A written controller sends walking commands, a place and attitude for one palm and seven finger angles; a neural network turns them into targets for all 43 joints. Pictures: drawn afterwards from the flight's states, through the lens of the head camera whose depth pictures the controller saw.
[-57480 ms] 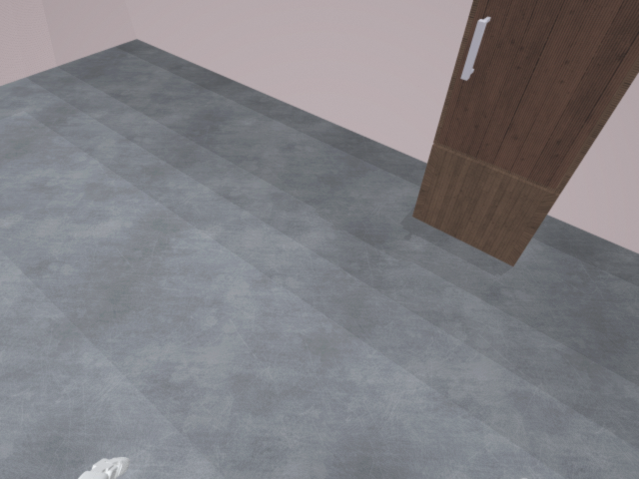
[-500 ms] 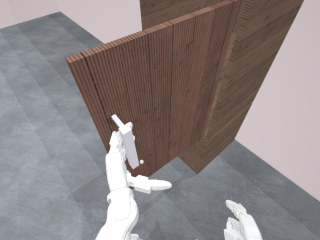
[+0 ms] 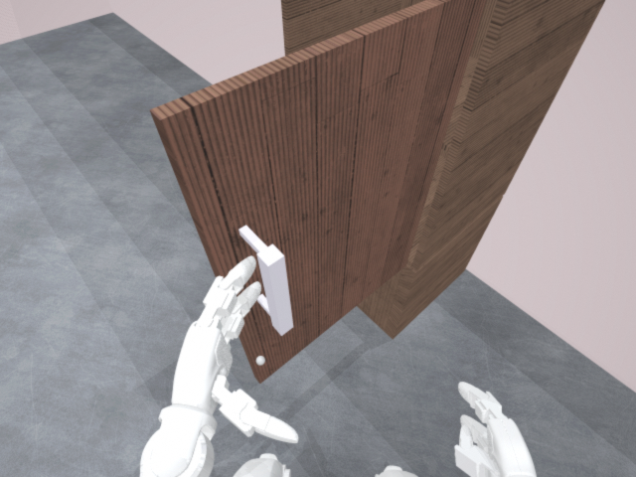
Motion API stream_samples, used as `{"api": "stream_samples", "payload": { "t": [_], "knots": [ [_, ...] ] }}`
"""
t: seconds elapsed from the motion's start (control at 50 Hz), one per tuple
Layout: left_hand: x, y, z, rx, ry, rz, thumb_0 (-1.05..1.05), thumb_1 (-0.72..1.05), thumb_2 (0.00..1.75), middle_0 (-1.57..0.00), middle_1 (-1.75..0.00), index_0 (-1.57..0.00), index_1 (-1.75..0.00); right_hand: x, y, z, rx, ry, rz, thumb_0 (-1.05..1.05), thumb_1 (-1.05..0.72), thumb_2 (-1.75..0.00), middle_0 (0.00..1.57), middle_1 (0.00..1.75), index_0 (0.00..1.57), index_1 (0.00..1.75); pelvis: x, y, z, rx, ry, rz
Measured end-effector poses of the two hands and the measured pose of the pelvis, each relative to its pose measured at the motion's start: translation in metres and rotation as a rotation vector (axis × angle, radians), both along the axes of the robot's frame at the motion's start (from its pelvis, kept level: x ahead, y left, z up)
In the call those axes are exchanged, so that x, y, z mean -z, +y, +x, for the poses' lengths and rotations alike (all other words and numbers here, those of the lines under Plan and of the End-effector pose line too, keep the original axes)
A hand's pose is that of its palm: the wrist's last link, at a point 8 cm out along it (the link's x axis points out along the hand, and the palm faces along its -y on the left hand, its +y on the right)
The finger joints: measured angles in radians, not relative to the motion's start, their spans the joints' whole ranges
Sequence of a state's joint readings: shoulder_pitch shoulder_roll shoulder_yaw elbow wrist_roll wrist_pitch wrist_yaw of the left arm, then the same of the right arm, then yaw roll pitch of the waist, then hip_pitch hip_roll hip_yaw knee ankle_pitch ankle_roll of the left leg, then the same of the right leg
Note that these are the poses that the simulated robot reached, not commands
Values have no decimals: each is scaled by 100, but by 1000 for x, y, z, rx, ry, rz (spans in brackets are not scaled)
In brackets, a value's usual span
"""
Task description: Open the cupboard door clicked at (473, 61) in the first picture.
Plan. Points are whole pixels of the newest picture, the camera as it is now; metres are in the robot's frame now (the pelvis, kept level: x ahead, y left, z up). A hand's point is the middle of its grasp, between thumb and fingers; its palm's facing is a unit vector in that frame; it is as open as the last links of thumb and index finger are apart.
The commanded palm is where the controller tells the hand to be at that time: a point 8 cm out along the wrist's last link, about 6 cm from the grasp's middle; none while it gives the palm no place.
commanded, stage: slide the hand sideways off the handle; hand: left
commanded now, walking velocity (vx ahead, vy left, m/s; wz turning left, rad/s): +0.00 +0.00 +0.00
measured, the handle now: (267, 284) +0.33 +0.09 +0.07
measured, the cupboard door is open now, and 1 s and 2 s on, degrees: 89 88 88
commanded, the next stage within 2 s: draw the hand back to the body in 0.66 s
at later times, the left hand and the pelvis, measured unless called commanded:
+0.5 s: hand (213, 383) +0.21 +0.13 +0.06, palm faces -0.02 -1.00 -0.05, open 16.1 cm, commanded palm +0.18 +0.19 +0.07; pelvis +0.01 -0.02 -0.01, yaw +0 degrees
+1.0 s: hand (162, 395) +0.19 +0.16 +0.10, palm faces -0.03 -1.00 -0.07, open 16.3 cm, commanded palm +0.16 +0.22 +0.10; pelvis +0.01 +0.00 +0.00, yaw +1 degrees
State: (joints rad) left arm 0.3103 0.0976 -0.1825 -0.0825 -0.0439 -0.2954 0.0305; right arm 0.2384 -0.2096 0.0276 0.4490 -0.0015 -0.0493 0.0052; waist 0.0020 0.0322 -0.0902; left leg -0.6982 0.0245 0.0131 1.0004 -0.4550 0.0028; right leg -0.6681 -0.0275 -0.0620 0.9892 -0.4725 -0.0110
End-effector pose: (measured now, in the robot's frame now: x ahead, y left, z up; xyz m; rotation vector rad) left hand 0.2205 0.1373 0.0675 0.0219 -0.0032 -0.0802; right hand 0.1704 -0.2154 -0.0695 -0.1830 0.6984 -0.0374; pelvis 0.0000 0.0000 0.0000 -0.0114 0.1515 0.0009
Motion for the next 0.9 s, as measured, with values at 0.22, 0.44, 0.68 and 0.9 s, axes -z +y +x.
{"api": "stream_samples", "payload": {
  "t": [0.22,0.44,0.68,0.9],
  "knots": [
    [-3,12,-12,-25,30,-5,-2,-50,30,-17,-31,-18,-32,2,-2,8,1,-20,14,1,-91,-90,20,30,20,30,0,-6,7,-4,12,2],
    [0,33,-25,-28,47,30,-2,-50,30,-18,-31,-20,-33,5,-22,12,28,-15,-21,1,-91,-90,21,30,20,30,5,-16,13,-7,30,0],
    [-1,67,-52,-66,60,30,-2,-50,30,-15,-30,-16,-31,5,-29,22,47,-37,-48,1,-91,-90,20,30,20,30,9,-14,15,-21,42,-11],
    [-15,70,-49,-23,-4,23,-2,-50,30,-15,-30,-15,-30,1,-6,20,48,-86,-17,1,-91,-90,20,30,20,30,11,-3,7,-15,26,-22]
  ]
}}
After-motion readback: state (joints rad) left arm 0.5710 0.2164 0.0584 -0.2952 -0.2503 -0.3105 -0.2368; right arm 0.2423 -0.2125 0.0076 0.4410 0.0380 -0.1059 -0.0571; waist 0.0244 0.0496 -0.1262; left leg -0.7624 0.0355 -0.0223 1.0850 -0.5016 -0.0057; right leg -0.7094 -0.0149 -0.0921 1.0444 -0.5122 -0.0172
